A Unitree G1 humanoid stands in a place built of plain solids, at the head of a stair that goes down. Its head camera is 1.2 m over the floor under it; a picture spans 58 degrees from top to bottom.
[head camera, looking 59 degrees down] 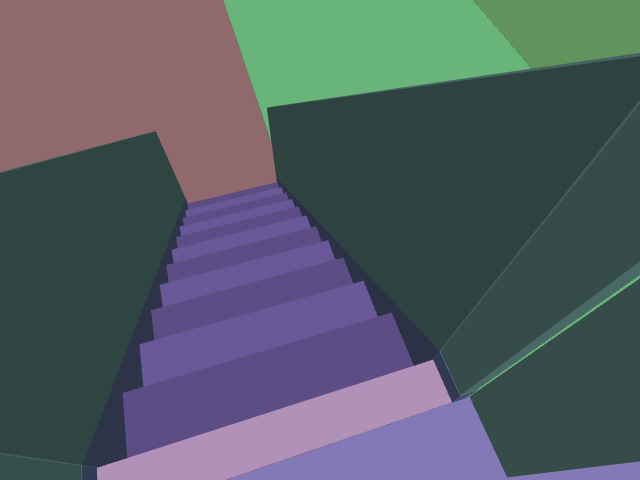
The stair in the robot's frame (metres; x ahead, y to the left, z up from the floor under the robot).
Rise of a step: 0.20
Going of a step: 0.23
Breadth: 0.91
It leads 17 degrees to the left of straight ahead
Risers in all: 12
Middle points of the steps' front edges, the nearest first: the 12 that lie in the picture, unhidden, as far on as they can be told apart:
0.20 0.12 0.00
0.42 0.19 -0.20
0.64 0.25 -0.40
0.86 0.32 -0.61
1.08 0.39 -0.81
1.29 0.45 -1.01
1.51 0.52 -1.21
1.73 0.59 -1.42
1.95 0.66 -1.62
2.17 0.72 -1.82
2.39 0.79 -2.02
2.61 0.86 -2.23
